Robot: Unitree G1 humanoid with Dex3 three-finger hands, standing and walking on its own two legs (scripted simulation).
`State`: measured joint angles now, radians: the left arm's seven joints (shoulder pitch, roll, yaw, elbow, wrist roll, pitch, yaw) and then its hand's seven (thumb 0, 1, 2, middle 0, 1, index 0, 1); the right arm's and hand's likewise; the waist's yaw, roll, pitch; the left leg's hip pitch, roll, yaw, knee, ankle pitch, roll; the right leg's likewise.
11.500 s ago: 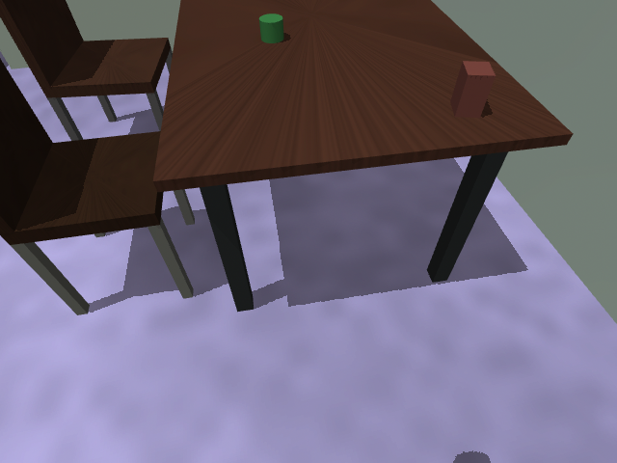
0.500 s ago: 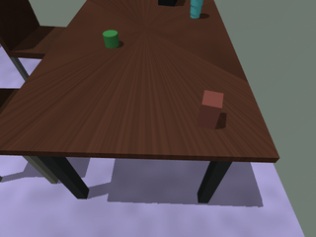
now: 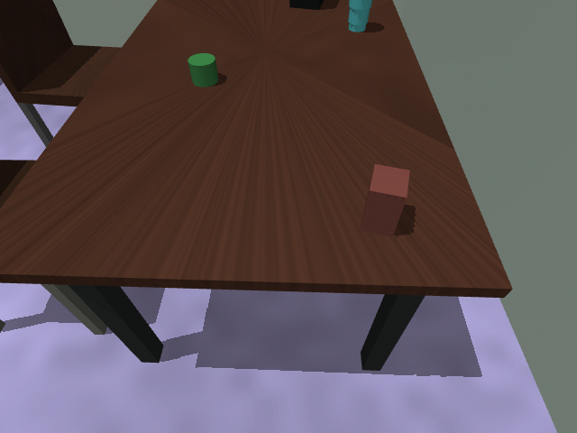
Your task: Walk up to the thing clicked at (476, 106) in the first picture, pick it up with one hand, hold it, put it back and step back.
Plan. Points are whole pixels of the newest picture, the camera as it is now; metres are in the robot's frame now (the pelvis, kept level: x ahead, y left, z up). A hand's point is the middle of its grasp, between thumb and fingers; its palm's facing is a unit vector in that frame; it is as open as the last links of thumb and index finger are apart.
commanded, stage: stand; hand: right
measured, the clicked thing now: (383, 201) +0.50 -0.16 +0.00
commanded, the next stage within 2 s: rise first in 0.36 s
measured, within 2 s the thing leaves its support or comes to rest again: neither
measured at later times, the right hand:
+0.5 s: hand out of the picture +0.08 -0.25 -0.16, palm faces +0.00 +0.94 -0.34, open 7.5 cm
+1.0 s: hand (486, 388) +0.19 -0.26 -0.06, palm faces +0.24 +0.91 -0.35, open 16.6 cm
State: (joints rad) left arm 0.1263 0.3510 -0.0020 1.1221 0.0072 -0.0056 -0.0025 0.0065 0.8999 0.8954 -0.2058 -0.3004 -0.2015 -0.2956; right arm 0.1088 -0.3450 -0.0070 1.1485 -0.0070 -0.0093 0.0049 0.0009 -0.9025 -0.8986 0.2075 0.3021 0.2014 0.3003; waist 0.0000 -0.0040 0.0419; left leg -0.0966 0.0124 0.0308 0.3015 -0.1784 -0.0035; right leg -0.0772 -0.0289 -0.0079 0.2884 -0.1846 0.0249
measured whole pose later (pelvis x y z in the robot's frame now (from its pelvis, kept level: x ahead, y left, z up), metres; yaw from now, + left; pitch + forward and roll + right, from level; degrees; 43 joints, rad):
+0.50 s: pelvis +0.00 +0.00 +0.00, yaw +0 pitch -1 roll +0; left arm 0.13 0.35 0.01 1.09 -0.01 0.00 0.00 0.01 0.89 0.89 -0.20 -0.29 -0.19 -0.29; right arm 0.11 -0.34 -0.01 1.11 0.01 -0.01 0.00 0.00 -0.89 -0.89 0.20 0.29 0.19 0.29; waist 0.00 0.00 0.04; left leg -0.11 0.01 0.03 0.32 -0.19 0.00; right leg -0.09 -0.03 -0.01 0.31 -0.20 0.03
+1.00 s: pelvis +0.01 +0.00 -0.01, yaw +0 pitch +0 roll +0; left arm 0.22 0.22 0.07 0.62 -0.04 -0.06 0.08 0.00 -0.29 0.10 -0.06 -0.06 -0.06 -0.05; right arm 0.29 -0.29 -0.14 0.39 0.05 -0.06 -0.08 -0.01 0.33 -0.10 0.06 0.06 0.05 0.06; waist -0.02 -0.02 0.00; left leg -0.17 0.02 0.03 0.41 -0.25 -0.01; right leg -0.15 -0.02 -0.01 0.40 -0.25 0.02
